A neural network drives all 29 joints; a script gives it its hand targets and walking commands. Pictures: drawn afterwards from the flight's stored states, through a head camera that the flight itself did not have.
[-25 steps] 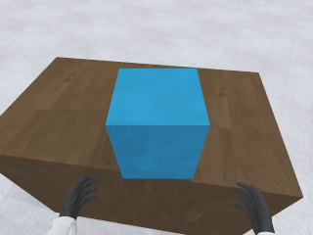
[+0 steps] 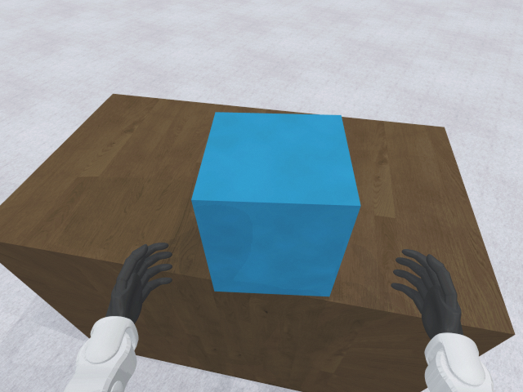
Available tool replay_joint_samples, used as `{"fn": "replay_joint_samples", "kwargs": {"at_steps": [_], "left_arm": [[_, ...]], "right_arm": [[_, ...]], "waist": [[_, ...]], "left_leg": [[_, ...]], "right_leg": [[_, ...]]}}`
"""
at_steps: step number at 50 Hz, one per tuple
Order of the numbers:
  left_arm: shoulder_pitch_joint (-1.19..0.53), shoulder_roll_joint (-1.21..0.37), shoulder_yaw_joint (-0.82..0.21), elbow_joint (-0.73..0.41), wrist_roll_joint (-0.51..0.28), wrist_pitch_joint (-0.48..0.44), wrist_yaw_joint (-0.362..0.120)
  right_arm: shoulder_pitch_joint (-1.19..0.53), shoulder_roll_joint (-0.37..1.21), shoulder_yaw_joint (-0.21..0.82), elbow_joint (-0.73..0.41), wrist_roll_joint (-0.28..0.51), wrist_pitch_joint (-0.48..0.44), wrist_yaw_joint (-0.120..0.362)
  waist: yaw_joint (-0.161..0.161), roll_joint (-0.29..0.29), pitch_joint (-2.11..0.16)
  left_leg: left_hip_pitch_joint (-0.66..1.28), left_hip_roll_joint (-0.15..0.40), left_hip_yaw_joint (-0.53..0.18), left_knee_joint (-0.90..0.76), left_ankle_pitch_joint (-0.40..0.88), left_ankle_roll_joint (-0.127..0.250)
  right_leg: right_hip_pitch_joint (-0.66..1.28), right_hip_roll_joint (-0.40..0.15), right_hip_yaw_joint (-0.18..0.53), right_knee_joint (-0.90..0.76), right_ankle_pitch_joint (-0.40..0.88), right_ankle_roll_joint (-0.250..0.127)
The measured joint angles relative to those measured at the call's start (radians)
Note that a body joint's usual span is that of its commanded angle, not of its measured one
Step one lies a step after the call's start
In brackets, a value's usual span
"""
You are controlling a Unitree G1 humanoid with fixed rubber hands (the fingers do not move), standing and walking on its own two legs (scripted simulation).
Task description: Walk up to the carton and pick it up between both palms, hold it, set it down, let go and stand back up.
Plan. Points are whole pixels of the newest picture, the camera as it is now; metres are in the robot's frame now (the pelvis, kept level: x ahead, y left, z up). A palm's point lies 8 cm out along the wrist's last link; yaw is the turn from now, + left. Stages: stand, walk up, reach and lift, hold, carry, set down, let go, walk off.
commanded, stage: reach and lift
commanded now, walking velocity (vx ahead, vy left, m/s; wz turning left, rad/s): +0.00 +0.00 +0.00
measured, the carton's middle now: (274, 207) +0.40 +0.03 +0.06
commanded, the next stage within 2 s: none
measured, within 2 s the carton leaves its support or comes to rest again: neither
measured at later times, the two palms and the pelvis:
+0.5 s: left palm (147, 226) +0.30 +0.21 +0.12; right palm (448, 250) +0.29 -0.21 +0.11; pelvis -0.02 -0.02 +0.00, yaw -1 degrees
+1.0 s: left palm (144, 165) +0.37 +0.22 +0.17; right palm (449, 186) +0.36 -0.21 +0.16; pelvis -0.02 -0.01 +0.00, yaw +0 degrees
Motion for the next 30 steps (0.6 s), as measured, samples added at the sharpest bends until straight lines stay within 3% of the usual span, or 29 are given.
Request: {"fn": "replay_joint_samples", "kwargs": {"at_steps": [11,30], "left_arm": [[-0.228,0.015,0.073,0.039,-0.014,0.195,-0.018],[-0.534,0.045,0.189,0.146,0.022,0.395,-0.048]], "right_arm": [[-0.230,-0.027,-0.008,0.032,0.027,0.155,-0.036],[-0.538,-0.079,0.032,0.135,0.105,0.299,-0.085]], "waist": [[-0.019,-0.002,-0.008],[-0.062,-0.025,-0.008]], "left_leg": [[-0.029,0.004,0.003,-0.018,0.031,-0.009],[-0.063,0.018,0.000,-0.014,0.041,-0.022]], "right_leg": [[-0.049,0.004,0.003,0.021,0.012,-0.009],[-0.089,0.018,0.001,0.036,0.015,-0.022]]}}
